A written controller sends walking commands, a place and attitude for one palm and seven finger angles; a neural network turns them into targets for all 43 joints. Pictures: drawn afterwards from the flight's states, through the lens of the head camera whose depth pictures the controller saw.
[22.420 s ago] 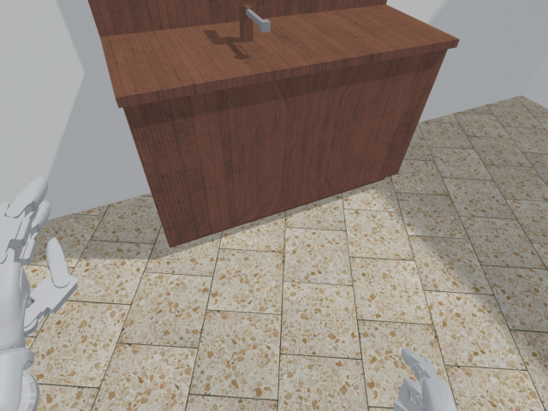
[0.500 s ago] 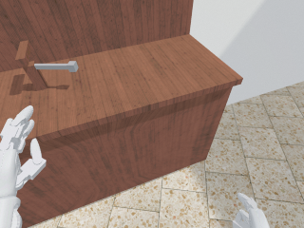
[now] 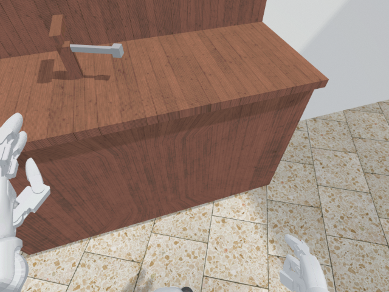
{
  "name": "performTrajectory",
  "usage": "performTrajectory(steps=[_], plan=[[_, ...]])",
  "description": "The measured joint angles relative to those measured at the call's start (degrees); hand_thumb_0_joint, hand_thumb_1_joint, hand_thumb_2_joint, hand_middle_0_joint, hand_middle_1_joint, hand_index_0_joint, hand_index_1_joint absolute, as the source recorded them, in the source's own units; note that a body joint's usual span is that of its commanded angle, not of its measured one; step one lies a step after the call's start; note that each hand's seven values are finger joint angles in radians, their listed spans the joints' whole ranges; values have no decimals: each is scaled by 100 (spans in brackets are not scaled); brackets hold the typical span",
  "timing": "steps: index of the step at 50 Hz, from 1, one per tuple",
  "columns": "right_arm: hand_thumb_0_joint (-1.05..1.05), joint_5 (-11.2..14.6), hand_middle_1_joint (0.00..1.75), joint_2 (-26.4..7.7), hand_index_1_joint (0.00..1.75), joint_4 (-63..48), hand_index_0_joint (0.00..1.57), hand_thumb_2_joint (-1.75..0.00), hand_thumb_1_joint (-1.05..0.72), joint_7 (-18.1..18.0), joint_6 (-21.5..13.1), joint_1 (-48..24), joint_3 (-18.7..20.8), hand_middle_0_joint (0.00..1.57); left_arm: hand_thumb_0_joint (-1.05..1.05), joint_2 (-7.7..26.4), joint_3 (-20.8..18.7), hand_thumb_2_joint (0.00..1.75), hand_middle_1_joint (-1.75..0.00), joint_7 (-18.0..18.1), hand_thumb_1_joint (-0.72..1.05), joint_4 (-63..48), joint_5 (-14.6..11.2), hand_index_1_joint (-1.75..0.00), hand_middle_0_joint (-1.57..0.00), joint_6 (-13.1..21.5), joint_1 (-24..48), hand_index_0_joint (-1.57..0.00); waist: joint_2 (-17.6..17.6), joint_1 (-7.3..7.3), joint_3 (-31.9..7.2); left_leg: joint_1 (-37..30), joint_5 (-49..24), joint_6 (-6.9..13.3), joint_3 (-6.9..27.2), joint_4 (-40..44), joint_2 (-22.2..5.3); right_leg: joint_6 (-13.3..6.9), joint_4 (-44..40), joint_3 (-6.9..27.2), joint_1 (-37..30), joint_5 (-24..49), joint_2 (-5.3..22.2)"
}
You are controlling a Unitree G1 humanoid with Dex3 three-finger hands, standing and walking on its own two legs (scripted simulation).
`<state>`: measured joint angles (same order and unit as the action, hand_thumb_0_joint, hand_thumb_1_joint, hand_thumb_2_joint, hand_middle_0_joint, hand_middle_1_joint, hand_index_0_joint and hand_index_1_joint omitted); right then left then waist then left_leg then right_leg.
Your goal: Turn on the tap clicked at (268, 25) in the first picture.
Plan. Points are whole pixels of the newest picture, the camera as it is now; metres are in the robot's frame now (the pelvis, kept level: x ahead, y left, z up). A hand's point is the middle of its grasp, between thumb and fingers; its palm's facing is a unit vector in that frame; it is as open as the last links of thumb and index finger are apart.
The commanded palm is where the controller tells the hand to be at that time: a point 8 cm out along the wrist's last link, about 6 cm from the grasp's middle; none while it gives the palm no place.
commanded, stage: step back with the hand held close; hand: left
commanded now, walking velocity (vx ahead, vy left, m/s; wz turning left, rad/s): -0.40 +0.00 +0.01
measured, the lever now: (117, 50) +0.69 +0.29 +0.13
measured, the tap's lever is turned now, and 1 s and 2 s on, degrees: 67 67 67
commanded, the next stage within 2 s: stop stepping back and stand still in 0.36 s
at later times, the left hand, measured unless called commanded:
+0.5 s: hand out of the picture +0.09 +0.26 +0.18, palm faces +0.36 -0.89 -0.30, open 7.4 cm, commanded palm +0.04 +0.30 +0.19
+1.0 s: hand out of the picture -0.05 +0.27 +0.17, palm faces +0.44 -0.84 -0.30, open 7.4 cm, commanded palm -0.11 +0.31 +0.19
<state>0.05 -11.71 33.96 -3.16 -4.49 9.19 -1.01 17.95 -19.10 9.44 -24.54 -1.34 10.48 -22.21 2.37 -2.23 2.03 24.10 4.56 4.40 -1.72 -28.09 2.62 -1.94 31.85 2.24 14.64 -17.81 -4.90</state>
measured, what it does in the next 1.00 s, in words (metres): walks backwards: left foot, then right foot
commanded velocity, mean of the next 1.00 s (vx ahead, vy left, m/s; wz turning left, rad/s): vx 0.00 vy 0.02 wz -0.01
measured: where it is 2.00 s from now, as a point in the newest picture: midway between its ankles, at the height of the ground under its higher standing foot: outside the picture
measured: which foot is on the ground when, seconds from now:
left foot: down 0.00-0.08, up 0.10-0.24, down 0.26-0.64, up 0.66-1.00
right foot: down 0.00-0.28, up 0.30-0.64, down 0.66-1.00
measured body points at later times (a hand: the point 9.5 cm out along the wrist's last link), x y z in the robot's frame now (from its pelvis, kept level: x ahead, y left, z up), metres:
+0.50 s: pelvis -0.13 +0.03 +0.01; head -0.12 +0.06 +0.46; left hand +0.06 +0.30 +0.20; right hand +0.06 -0.19 -0.05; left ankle -0.02 +0.10 -0.73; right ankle -0.17 -0.12 -0.67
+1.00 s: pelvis -0.26 +0.02 +0.01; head -0.29 +0.03 +0.46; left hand -0.08 +0.31 +0.19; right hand -0.15 -0.26 -0.08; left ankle -0.27 +0.15 -0.71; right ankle -0.30 -0.06 -0.73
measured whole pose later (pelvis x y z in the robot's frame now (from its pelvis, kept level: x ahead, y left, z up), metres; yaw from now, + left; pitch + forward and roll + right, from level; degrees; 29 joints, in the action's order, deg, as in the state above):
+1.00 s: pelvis -0.26 +0.02 +0.01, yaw +1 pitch +0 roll +2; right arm 0.9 -16.1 40.3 -5.5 -4.5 18.7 2.7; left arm 18.8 -16.9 9.6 -21.8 -2.8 8.1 -24.9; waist -2.2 0.2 -3.9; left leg 16.2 21.1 1.6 -5.7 -37.5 -2.3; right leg -2.5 25.0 -4.8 7.7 -17.0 1.2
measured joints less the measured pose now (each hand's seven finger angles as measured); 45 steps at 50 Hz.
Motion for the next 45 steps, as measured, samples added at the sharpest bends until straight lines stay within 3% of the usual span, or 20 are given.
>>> performTrajectory(steps=[4, 10, 12, 14, 17, 19, 24, 28, 31, 32, 33, 34, 36, 38, 41, 45], plan=[[1, 95, 30, 22, 30, -10, 20, -90, -90, 32, 37, -143, 14, 20, 2, 134, 251, 90, -30, -73, 89, -304, -69, -30, -21, -74, -130, -21, 49, 75, 116, 122, -79, -101, 79, -86, -173, -45, -124, -69, 38, 267, -168], [1, 65, 30, 16, 30, 18, 20, -90, -90, -63, 192, 123, 115, 20, 2, 511, 155, 90, -31, -145, 89, -685, -86, -30, -21, 62, -572, -21, -335, 256, -254, 157, 1528, -450, 224, -1610, -75, -32, -158, -112, 125, 362, -7], [1, 43, 30, -61, 30, -7, 20, -90, -90, -105, 227, 186, 110, 20, 2, 584, 27, 90, -31, -131, 89, -713, -94, -30, -21, 98, -535, -21, -434, 279, -326, -175, 1269, -482, 210, -1171, -153, 39, -142, -127, 265, 428, 71], [1, 43, 30, -157, 30, -34, 20, -90, -90, -155, 220, 152, 130, 20, 2, 629, -68, 90, -31, -96, 89, -662, -118, -30, -21, 100, -341, -21, -471, 308, -266, -335, 922, -288, 194, -605, -140, 143, 48, -164, 517, 447, 164], [1, 19, 30, -107, 30, -28, 20, -90, -90, -130, 160, -45, 155, 20, 2, 600, -175, 90, -31, -37, 89, -415, -174, -30, -21, 45, -183, -21, -570, 162, -6, -302, 689, -55, -28, -383, -51, 222, 982, 115, 917, -499, 192], [1, -23, 29, -36, 30, -65, 20, -90, -90, -77, 33, -81, 134, 19, 2, 515, -145, 90, -31, -47, 89, -417, -208, -30, -21, -85, -261, -21, -475, 124, 74, -310, 452, -20, -84, -163, -132, 289, 1633, 171, 1053, -885, 109], [1, -28, 30, 244, 30, -7, 20, -90, -90, 4, -229, -36, -9, 20, 2, 368, 125, 90, -30, -45, 89, -858, -184, -30, -21, -245, -337, -21, -409, 7, 56, -344, -148, -45, -173, 426, -340, 408, 2296, 95, 844, -880, 137], [1, -53, 30, 425, 30, 74, 20, -90, -90, 21, -213, 13, -131, 20, 2, 350, 193, 90, -31, 10, 89, -877, -194, -30, -21, -330, -252, -21, -360, 97, -177, -306, -505, -172, -131, 947, -429, 314, 1780, -132, 186, -934, 172], [1, -60, 30, 498, 30, 47, 20, -90, -90, 27, -148, 88, -187, 20, 2, 400, 141, 90, -31, 43, 89, -672, -241, -30, -21, -466, -255, -21, -346, 236, -392, -197, -262, -477, -97, 1325, -367, 138, 402, -474, -601, -1063, 98], [1, -59, 30, 509, 30, -1, 20, -90, -90, 32, -125, 103, -203, 20, 2, 468, 91, 90, -31, 45, 89, -650, -246, -30, -21, -509, -283, -21, -426, 263, -446, -42, 67, -580, -180, 1235, -293, 23, -220, -574, -873, -969, 136], [1, -55, 30, 516, 30, -83, 20, -90, -90, 44, -100, 91, -227, 20, 2, 584, -15, 90, -30, 43, 89, -714, -249, -30, -21, -531, -349, -21, -627, 221, -489, 260, 602, -652, -349, 846, -164, -145, -799, -501, -1054, -809, 279], [1, -46, 30, 427, 30, -63, 20, -90, -90, 47, -74, 33, -227, 20, 2, 539, -32, 90, -30, 16, 89, -734, -240, -30, -21, -522, -388, -21, -564, 129, -462, 575, 1037, -660, -258, 72, -207, -264, -925, -449, -961, -363, 264], [1, -60, 30, 254, 30, 178, 20, -90, -90, 45, 41, 77, -199, 20, 2, 413, 47, 90, -30, -46, 89, -771, -245, -30, -21, -544, -558, -21, -388, 51, -520, 948, 1378, -655, 20, -1573, -242, -304, -816, -422, -821, -88, 157], [1, 11, 30, 177, 30, 344, 20, -90, -90, 47, 137, 343, -125, 20, 2, 403, 86, 90, -31, -109, 89, -701, -258, -30, -21, -438, -689, -21, -479, 39, -692, 994, 1211, -642, 47, -2621, -165, -259, -939, -420, -853, 13, 240], [1, 85, 30, -12, 30, 492, 20, -90, -90, -43, 177, 714, -6, 20, 2, 346, 118, 90, -31, -105, 89, -291, -211, -30, -21, -279, -560, -21, -553, 92, -857, 705, 1125, -565, -81, -3006, -245, -207, -1061, -524, -886, 111, 369], [1, 109, 30, -343, 30, 664, 20, -90, -90, -178, 145, 926, 221, 20, 2, 153, 219, 90, -31, -60, 89, 428, -161, -30, -21, -221, -191, -21, -393, 188, -832, 103, 1409, -421, -174, -2356, -433, -157, -957, -712, -811, 128, 466]])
